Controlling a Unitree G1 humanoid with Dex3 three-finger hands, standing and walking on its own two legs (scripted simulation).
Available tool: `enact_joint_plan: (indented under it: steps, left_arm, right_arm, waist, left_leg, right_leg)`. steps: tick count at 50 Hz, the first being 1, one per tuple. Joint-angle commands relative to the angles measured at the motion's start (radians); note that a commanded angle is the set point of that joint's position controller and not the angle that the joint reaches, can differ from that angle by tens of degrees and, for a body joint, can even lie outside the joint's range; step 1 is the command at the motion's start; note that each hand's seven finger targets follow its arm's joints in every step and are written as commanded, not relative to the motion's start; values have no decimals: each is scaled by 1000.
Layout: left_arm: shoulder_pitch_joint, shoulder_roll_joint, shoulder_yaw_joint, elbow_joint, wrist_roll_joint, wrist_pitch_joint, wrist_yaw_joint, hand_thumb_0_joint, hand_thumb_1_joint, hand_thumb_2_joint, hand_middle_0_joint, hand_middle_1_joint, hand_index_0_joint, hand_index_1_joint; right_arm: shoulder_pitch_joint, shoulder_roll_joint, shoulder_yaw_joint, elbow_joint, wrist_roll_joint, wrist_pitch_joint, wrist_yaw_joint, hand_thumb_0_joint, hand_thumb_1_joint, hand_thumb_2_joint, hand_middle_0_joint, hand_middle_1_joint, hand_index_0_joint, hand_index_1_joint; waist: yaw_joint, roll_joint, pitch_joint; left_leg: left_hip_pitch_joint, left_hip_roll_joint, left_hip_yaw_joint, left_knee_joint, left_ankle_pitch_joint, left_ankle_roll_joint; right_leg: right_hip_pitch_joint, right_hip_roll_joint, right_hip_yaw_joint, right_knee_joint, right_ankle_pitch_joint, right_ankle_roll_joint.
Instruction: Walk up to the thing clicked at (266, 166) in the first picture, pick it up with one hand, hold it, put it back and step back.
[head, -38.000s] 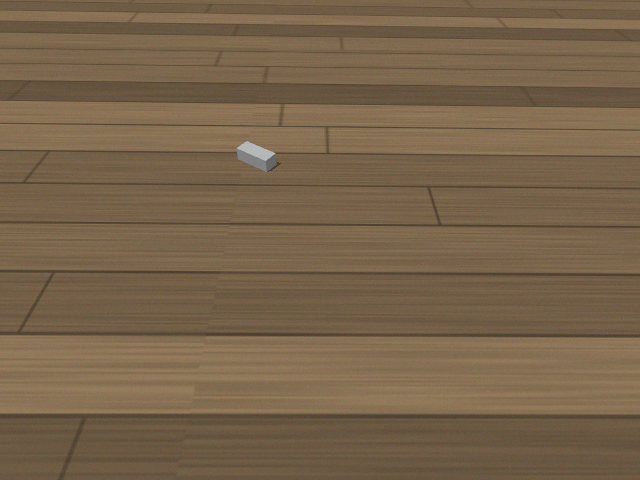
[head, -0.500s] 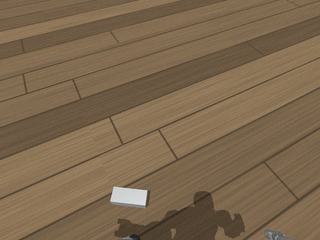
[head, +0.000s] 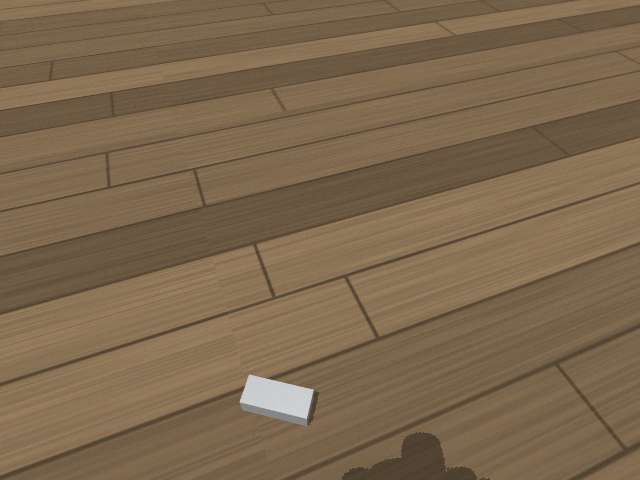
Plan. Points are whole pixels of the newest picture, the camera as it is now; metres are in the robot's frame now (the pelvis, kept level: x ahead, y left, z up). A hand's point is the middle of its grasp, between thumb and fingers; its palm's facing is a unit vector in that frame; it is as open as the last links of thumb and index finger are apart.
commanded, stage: walk up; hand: left
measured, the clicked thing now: (277, 400) +0.47 +0.14 -0.72
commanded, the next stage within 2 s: stand in 1.32 s
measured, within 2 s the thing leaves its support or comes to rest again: neither
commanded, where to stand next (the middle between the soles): +0.09 -0.03 m, yaw -9 degrees
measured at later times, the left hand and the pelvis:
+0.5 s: hand out of the picture +0.11 +0.26 -0.13, palm faces -0.03 -0.90 -0.44, open 7.4 cm; pelvis +0.02 -0.01 +0.00, yaw -1 degrees
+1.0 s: hand out of the picture +0.10 +0.27 -0.14, palm faces -0.09 -0.93 -0.35, open 7.4 cm; pelvis +0.01 +0.02 +0.00, yaw -4 degrees
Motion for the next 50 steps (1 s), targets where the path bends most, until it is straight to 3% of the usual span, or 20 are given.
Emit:
enact_joint_plan:
  steps: [1, 4, 6, 10, 11, 12, 13, 14, 15, 18, 24, 28, 30, 32, 35, 40, 42, 44, 47, 50]
  left_arm:
    - [-124, 221, 44, -111, -10, -32, 13, 0, 900, 900, -200, -300, -200, -300]
    - [9, 181, 33, -48, -16, -46, -9, 0, 900, 900, -200, -300, -200, -300]
    - [-25, 172, 30, -39, -11, -46, -10, 0, 900, 900, -200, -300, -200, -300]
    - [50, 158, 29, 14, -12, -65, 20, 0, 900, 900, -200, -300, -200, -300]
    - [52, 189, 36, 21, -8, -70, 28, 0, 900, 900, -200, -300, -200, -300]
    - [59, 250, 49, 17, -1, -77, 36, 0, 900, 900, -200, -300, -200, -300]
    - [2, 306, 51, -10, 3, -80, 40, 0, 900, 900, -200, -300, -200, -300]
    - [-50, 339, 55, -22, 6, -74, 40, 0, 900, 900, -200, -300, -200, -300]
    - [-82, 307, 52, -30, 5, -69, 40, 0, 900, 900, -200, -300, -200, -300]
    - [-86, 248, 35, -17, -1, -71, 47, 0, 900, 900, -200, -300, -200, -300]
    - [-134, 258, 42, -44, 2, -52, 46, 0, 900, 900, -200, -300, -200, -300]
    - [-175, 215, 22, -55, -23, -23, 38, 0, 900, 900, -200, -300, -200, -300]
    - [-176, 151, 5, -60, -39, -14, 39, 0, 900, 900, -200, -300, -200, -300]
    - [-178, 209, 30, -19, -27, -7, 47, 0, 900, 900, -200, -300, -200, -300]
    - [-125, 176, 21, 2, -41, -17, 39, 0, 900, 900, -200, -300, -200, -300]
    - [-98, 141, 7, 40, -17, -46, 31, 0, 900, 900, -200, -300, -200, -300]
    - [-75, 235, 26, 55, 4, -59, 41, 0, 900, 900, -200, -300, -200, -300]
    - [-204, 270, 18, 23, -6, -55, 28, 0, 900, 900, -200, -300, -200, -300]
    - [-251, 174, -9, 19, -23, -43, 15, 0, 900, 900, -200, -300, -200, -300]
    - [-166, 168, -9, 83, -19, -43, 13, 0, 900, 900, -200, -300, -200, -300]
  right_arm:
    - [34, -367, -92, -94, 20, -41, -27, 0, -900, -900, 200, 300, 200, 300]
    - [-50, -265, -51, -137, 16, -45, -24, 0, -900, -900, 200, 300, 200, 300]
    - [-16, -270, -50, -127, 17, -45, -24, 0, -900, -900, 200, 300, 200, 300]
    - [-107, -245, -33, -161, 37, -5, -23, 0, -900, -900, 200, 300, 200, 300]
    - [-95, -205, -23, -166, 49, 5, -24, 0, -900, -900, 200, 300, 200, 300]
    - [-62, -155, -10, -167, 61, 12, -25, 0, -900, -900, 200, 300, 200, 300]
    - [-26, -136, -4, -167, 63, 29, -33, 0, -900, -900, 200, 300, 200, 300]
    - [2, -205, -29, -133, 52, 46, -42, 0, -900, -900, 200, 300, 200, 300]
    - [16, -223, -38, -117, 50, 51, -41, 0, -900, -900, 200, 300, 200, 300]
    - [2, -214, -36, -98, 51, 46, -32, 0, -900, -900, 200, 300, 200, 300]
    - [24, -210, -39, -71, 28, 41, -23, 0, -900, -900, 200, 300, 200, 300]
    - [75, -225, -55, -34, 15, 19, -30, 0, -900, -900, 200, 300, 200, 300]
    - [-31, -345, -72, -74, 9, 5, -30, 0, -900, -900, 200, 300, 200, 300]
    - [-95, -339, -69, -84, 15, -1, -30, 0, -900, -900, 200, 300, 200, 300]
    - [-103, -254, -44, -97, 8, -9, -41, 0, -900, -900, 200, 300, 200, 300]
    - [-55, -257, -31, -77, 30, -9, -37, 0, -900, -900, 200, 300, 200, 300]
    - [-36, -205, -10, -93, 50, -15, -40, 0, -900, -900, 200, 300, 200, 300]
    - [-8, -202, -13, -51, 39, -18, -45, 0, -900, -900, 200, 300, 200, 300]
    - [-15, -256, -28, -22, 32, -45, -38, 0, -900, -900, 200, 300, 200, 300]
    - [-106, -264, -13, -33, 31, -52, -33, 0, -900, -900, 200, 300, 200, 300]
  waist:
    - [-92, 186, 30]
    - [-45, 236, 24]
    - [-75, 231, 9]
    - [-11, 233, -62]
    - [-4, 159, -81]
    - [-4, -31, -125]
    - [-30, -122, -140]
    - [-33, -92, -112]
    - [-52, -72, -72]
    - [-49, -89, -101]
    - [-41, -162, -156]
    - [-79, -111, -173]
    - [-48, 185, -113]
    - [-53, 229, -63]
    - [-26, 189, -67]
    - [-33, 181, -192]
    - [-35, 2, -233]
    - [-79, -64, -177]
    - [-97, 12, -138]
    - [-30, 20, -109]
  left_leg:
    - [-52, 425, -503, -317, -93, 323]
    - [16, 232, -192, -239, 30, 207]
    - [-30, 219, -166, -218, 153, 196]
    - [-159, 187, -56, 3, 303, 149]
    - [-180, 150, -32, 85, 244, 108]
    - [-200, 77, 14, 250, 100, 65]
    - [-253, 2, -25, 353, -267, 38]
    - [-158, 31, -101, 451, -338, 40]
    - [-159, 48, -117, 472, -316, 43]
    - [-244, 65, -134, 441, -229, 47]
    - [-148, 55, -28, 200, -163, 18]
    - [-9, 37, -9, -56, 60, 41]
    - [-101, 294, -372, -219, 62, 146]
    - [-246, 399, -442, -230, 88, 294]
    - [-78, 262, -186, -76, 452, 215]
    - [35, 208, -95, 92, 455, 135]
    - [-198, 129, -59, 187, 247, 57]
    - [-67, 76, -19, 117, -124, 44]
    - [59, 167, -142, -132, 142, 89]
    - [-35, 252, -196, -142, 118, 150]
  right_leg:
    - [-246, 37, 129, 249, -137, -17]
    - [-230, 55, 65, 63, -25, -10]
    - [-143, 69, 30, -13, 25, 13]
    - [141, 115, -33, -257, 282, 7]
    - [191, 100, 6, -318, 369, -1]
    - [202, -45, 215, -385, 509, -36]
    - [145, -245, 517, -494, 404, -136]
    - [0, -292, 582, -493, 245, -224]
    - [-32, -254, 541, -482, 194, -224]
    - [66, -154, 345, -433, 264, -154]
    - [36, -136, 249, -343, 358, -176]
    - [-59, -86, 205, -187, 377, -103]
    - [-168, 138, 88, 3, 65, -23]
    - [-80, 127, 132, 231, -156, -16]
    - [-157, 138, 125, 185, -91, -26]
    - [115, 109, 49, -408, 224, -25]
    - [335, -45, 322, -359, 520, -98]
    - [74, -184, 426, -336, 374, -214]
    - [-30, 15, 174, -254, 323, -47]
    - [59, 63, 144, -274, 204, -30]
